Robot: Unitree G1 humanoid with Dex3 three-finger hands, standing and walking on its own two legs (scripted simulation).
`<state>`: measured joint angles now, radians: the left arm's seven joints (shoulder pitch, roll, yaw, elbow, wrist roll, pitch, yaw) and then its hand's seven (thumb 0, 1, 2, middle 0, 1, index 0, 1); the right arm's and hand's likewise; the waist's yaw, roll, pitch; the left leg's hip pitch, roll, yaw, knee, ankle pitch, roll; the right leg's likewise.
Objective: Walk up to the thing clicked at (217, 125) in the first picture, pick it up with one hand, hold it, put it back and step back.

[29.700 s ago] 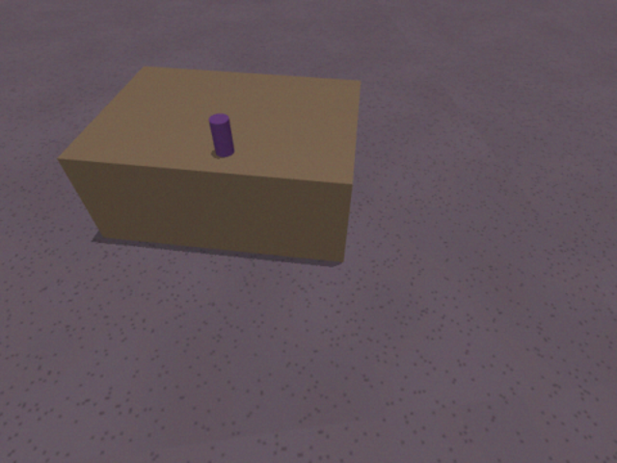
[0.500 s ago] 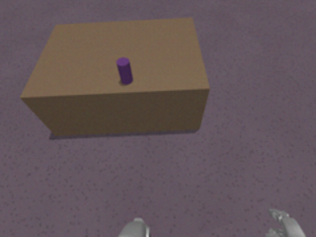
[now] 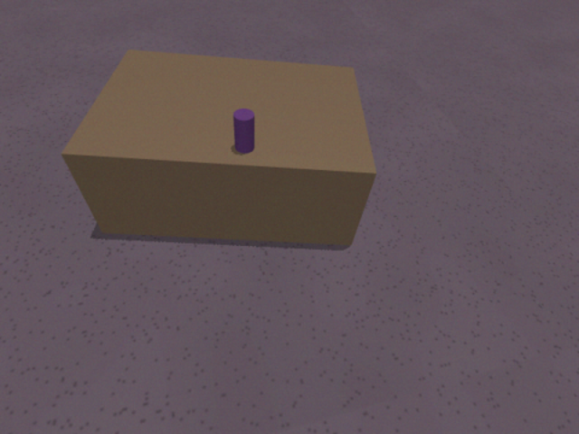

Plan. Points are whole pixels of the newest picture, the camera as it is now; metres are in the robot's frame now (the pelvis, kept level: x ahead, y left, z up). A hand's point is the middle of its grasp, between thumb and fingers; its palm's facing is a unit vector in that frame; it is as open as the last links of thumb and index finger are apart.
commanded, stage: step back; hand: left
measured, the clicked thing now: (244, 131) +1.09 +0.15 -0.28
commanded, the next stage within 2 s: stand in 0.92 s
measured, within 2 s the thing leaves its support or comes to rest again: neither
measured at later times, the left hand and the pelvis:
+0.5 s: hand out of the picture +0.06 +0.30 -0.16, palm faces -0.03 -0.93 -0.36, open 7.4 cm; pelvis +0.01 +0.03 +0.00, yaw -1 degrees
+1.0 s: hand out of the picture +0.17 +0.24 -0.15, palm faces -0.02 -0.95 -0.32, open 7.4 cm; pelvis +0.04 +0.00 +0.00, yaw -1 degrees
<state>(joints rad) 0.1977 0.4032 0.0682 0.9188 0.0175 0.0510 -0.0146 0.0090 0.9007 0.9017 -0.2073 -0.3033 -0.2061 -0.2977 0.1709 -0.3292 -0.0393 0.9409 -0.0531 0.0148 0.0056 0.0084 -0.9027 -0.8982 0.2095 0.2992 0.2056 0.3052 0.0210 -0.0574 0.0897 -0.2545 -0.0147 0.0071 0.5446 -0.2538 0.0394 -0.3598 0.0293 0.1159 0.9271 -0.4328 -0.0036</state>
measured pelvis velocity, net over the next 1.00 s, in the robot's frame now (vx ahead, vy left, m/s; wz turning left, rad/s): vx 0.04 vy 0.00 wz -0.02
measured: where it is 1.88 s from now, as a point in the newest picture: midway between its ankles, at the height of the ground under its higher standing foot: outside the picture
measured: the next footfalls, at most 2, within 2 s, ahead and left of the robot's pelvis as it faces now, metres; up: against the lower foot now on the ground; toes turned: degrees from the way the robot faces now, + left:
right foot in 0.10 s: -0.01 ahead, -0.14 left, +0.00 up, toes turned +0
right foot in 0.74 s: +0.11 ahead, -0.13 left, +0.00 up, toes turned -3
